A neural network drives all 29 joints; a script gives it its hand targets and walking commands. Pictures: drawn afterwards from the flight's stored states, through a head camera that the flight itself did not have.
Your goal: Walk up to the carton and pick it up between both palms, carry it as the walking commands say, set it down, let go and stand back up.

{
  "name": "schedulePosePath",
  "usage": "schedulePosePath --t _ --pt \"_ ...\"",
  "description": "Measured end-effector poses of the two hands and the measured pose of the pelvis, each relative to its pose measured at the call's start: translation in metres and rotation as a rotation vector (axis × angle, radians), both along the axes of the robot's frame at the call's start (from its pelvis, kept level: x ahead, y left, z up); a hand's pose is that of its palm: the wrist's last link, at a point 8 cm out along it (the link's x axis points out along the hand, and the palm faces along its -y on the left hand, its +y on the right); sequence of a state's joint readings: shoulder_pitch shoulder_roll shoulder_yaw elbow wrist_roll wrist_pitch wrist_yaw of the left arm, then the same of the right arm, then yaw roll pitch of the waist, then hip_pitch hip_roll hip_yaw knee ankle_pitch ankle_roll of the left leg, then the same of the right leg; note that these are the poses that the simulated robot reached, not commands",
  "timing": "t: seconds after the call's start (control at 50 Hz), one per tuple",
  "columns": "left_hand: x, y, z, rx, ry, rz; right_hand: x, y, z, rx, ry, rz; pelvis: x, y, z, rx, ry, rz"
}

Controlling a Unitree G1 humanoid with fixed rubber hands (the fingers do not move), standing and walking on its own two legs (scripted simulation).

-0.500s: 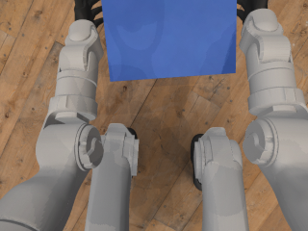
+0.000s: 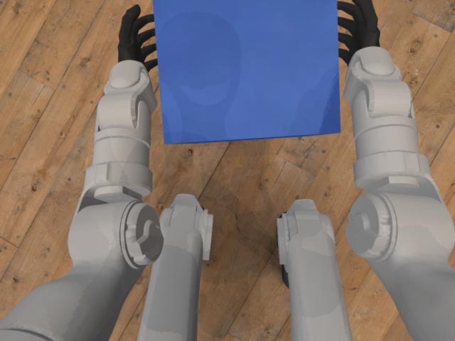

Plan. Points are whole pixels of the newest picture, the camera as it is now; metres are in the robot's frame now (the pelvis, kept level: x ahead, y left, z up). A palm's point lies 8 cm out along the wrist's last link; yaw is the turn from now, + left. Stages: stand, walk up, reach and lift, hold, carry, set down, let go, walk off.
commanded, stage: reach and lift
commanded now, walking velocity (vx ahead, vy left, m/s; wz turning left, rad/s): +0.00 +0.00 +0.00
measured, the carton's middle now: (244, 62) +0.55 +0.01 -0.17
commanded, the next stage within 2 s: none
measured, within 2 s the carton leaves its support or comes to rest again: neither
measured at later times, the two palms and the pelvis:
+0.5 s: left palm (110, 57) +0.49 +0.17 -0.02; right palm (388, 40) +0.51 -0.16 -0.02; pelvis +0.01 +0.00 +0.05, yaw +0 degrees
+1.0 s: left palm (72, 46) +0.48 +0.17 +0.06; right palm (432, 25) +0.49 -0.16 +0.06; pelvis +0.02 +0.00 +0.11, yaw -1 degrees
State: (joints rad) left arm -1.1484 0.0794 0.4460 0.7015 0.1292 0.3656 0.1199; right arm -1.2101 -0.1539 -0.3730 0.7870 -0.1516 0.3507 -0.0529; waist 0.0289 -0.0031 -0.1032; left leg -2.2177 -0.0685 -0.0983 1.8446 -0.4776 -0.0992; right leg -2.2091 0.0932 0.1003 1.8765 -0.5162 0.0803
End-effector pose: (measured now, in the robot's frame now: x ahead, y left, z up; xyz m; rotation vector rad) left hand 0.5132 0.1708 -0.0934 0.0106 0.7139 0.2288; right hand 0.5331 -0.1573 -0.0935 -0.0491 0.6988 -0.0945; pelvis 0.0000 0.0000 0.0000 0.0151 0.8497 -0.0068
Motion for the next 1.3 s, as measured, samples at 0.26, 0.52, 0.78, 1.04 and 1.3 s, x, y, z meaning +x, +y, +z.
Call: schedulePosePath --t 0.26,0.52,0.78,1.04,1.3 --pt "-0.010 0.001 0.037 -0.003 0.002 0.007 -0.010 0.001 0.037 -0.001 0.005 0.000 0.002 0.001 0.026 -0.003 0.000 0.000" --pt "-0.019 0.001 0.078 -0.007 -0.001 0.009 -0.019 0.001 0.078 -0.004 0.006 -0.004 0.009 0.001 0.054 -0.007 -0.020 0.000" --pt "-0.030 0.001 0.116 -0.009 -0.002 0.012 -0.030 0.001 0.116 -0.002 0.007 -0.007 0.014 0.001 0.083 -0.009 -0.053 -0.001" --pt "-0.039 0.001 0.156 -0.010 -0.004 0.014 -0.040 0.001 0.156 -0.001 0.008 -0.011 0.021 0.001 0.115 -0.011 -0.097 -0.003" --pt "-0.049 0.002 0.197 -0.013 -0.006 0.018 -0.050 0.002 0.196 0.004 0.010 -0.016 0.032 0.001 0.150 -0.013 -0.143 -0.003"
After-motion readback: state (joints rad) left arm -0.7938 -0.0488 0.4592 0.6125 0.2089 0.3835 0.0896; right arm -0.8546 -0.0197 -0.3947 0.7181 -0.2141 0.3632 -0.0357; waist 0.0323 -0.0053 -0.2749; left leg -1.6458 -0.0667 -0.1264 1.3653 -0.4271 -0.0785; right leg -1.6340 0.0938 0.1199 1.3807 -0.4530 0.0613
